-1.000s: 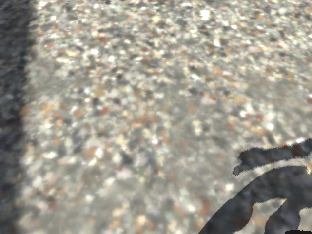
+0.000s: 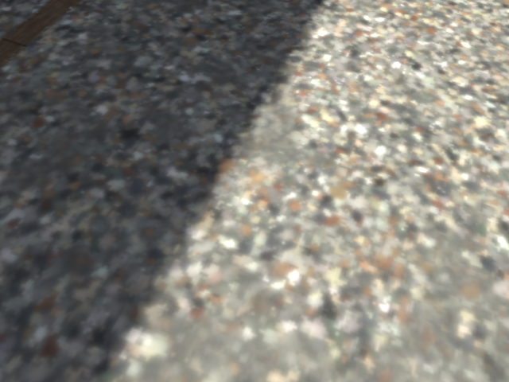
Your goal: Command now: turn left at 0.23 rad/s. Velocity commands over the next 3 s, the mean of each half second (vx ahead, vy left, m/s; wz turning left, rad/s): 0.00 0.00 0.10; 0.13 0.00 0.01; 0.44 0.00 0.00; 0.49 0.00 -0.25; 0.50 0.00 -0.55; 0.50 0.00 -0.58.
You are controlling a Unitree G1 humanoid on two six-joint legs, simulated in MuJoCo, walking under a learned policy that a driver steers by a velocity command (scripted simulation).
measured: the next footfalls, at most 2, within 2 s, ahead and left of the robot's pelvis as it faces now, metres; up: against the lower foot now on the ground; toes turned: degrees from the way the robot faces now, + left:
right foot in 0.16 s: +0.05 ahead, -0.15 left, +0.00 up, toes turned +1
right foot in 1.42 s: +0.47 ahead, -0.12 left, +0.00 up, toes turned +0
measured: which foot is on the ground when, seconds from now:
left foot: down 0.00-1.00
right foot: up 0.00-0.14, down 0.16-0.96, up 0.98-1.00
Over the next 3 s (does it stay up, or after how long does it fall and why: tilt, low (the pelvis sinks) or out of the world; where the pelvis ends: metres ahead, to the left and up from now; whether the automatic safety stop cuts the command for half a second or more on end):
stays up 1.11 -0.21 -0.02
